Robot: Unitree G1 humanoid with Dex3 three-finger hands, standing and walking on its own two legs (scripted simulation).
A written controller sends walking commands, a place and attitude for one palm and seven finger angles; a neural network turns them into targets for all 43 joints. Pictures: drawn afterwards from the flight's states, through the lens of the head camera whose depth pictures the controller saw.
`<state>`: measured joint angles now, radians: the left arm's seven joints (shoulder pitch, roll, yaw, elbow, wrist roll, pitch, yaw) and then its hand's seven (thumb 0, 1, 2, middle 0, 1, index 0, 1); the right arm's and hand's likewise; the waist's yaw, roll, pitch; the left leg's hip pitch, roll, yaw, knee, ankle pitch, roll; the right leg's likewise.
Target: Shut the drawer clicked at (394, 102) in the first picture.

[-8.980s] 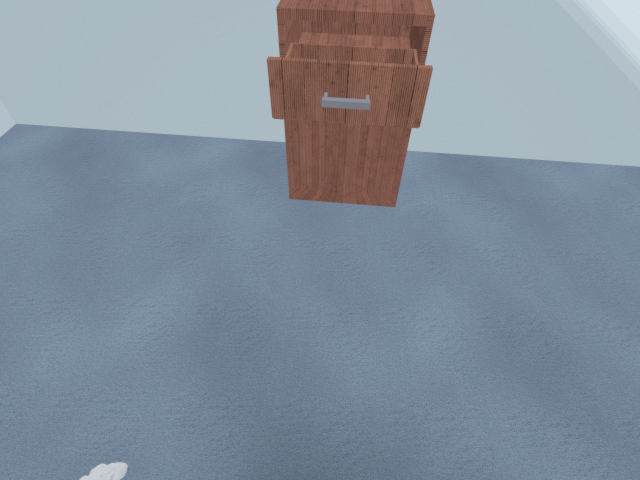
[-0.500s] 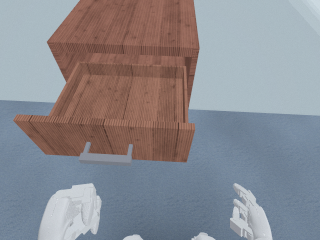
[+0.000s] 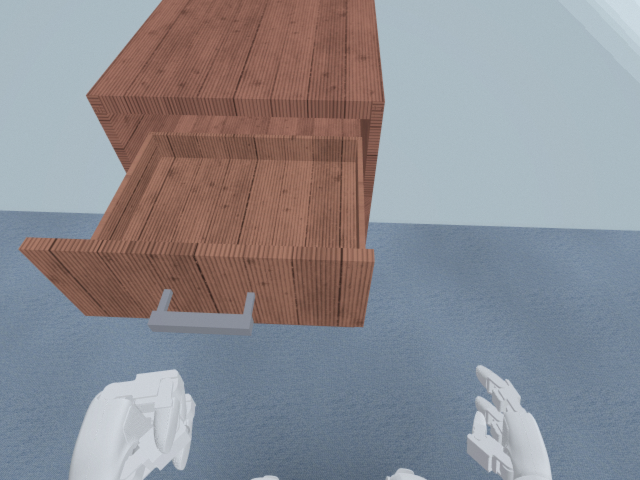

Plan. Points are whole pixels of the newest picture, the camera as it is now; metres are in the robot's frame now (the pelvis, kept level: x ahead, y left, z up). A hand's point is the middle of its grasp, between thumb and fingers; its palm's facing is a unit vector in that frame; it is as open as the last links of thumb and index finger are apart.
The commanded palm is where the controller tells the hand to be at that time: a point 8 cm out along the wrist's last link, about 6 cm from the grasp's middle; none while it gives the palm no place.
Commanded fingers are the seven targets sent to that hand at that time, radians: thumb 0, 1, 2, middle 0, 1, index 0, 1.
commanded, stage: bring the fist close to the handle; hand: left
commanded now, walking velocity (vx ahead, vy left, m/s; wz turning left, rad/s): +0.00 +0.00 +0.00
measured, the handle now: (205, 310) +0.34 +0.19 -0.01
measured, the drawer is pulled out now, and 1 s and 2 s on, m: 0.30 0.30 0.30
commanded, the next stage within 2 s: push the drawer shut in 1.36 s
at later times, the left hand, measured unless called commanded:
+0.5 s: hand (209, 409) +0.20 +0.14 +0.04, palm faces +0.00 -1.00 -0.04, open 3.3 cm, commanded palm +0.17 +0.19 +0.04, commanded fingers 0.00 0.90 0.90 -1.40 -1.60 -1.40 -1.60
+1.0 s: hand (227, 388) +0.23 +0.13 -0.01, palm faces -0.02 -1.00 -0.03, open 3.3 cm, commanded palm +0.21 +0.19 -0.01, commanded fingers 0.00 0.90 0.90 -1.40 -1.60 -1.40 -1.60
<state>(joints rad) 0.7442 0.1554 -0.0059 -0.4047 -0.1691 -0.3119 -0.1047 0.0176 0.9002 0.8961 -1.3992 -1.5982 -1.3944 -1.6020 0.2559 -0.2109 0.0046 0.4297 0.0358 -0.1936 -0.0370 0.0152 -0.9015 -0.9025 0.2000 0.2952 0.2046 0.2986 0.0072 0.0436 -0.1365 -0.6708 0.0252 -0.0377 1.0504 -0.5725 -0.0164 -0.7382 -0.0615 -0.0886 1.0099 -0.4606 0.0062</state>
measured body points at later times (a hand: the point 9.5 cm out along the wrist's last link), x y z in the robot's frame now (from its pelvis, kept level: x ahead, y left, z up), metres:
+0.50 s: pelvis -0.01 +0.00 -0.02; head +0.06 +0.00 +0.43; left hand +0.19 +0.19 +0.04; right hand +0.17 -0.23 -0.09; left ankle -0.03 +0.13 -0.67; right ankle +0.02 -0.13 -0.67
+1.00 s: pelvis -0.02 +0.00 -0.05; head +0.08 +0.01 +0.39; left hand +0.23 +0.19 -0.01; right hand +0.16 -0.23 -0.13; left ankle -0.03 +0.13 -0.67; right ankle +0.02 -0.13 -0.67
